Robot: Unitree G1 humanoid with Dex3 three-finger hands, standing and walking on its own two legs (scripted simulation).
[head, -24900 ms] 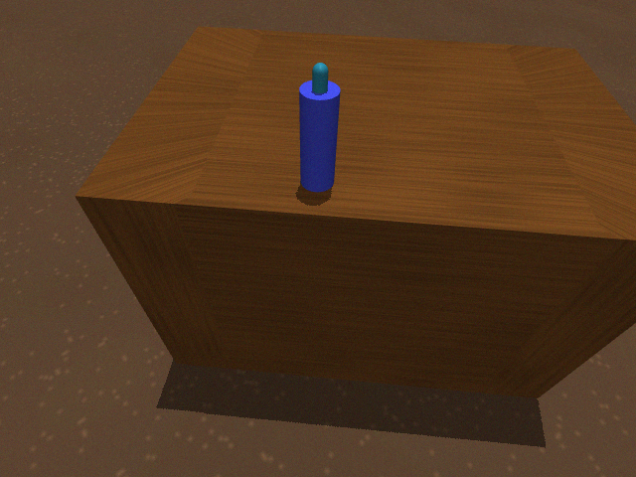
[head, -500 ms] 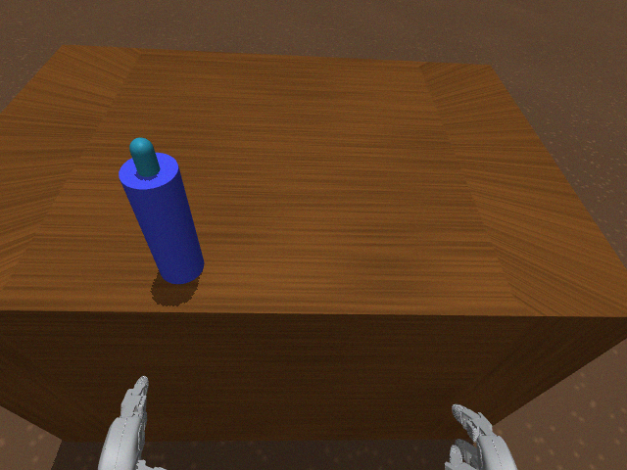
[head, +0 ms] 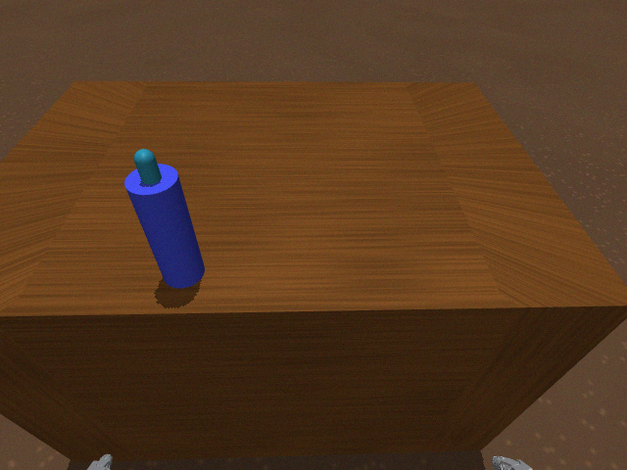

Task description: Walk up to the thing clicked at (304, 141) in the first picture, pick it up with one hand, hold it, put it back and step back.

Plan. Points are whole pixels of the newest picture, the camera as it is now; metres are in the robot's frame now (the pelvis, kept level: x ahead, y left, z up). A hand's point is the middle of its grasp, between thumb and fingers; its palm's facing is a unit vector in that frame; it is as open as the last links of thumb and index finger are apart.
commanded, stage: home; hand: left
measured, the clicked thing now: (166, 220) +0.44 +0.21 +0.10
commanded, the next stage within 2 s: stand in 1.64 s
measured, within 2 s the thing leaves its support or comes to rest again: neither
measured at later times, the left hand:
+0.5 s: hand out of the picture +0.02 +0.26 -0.15, palm faces -0.05 -0.94 -0.35, open 17.6 cm
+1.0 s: hand out of the picture +0.06 +0.26 -0.14, palm faces -0.05 -0.94 -0.35, open 17.6 cm
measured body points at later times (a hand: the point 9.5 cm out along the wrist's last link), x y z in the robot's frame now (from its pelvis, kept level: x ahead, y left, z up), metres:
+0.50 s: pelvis -0.02 +0.00 +0.01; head -0.03 +0.00 +0.46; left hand +0.03 +0.31 -0.12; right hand +0.03 -0.29 -0.13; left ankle +0.02 +0.13 -0.73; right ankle +0.00 -0.13 -0.73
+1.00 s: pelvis +0.00 +0.01 +0.01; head +0.00 +0.01 +0.46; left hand +0.06 +0.31 -0.12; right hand +0.07 -0.29 -0.12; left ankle +0.02 +0.13 -0.73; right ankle +0.00 -0.13 -0.73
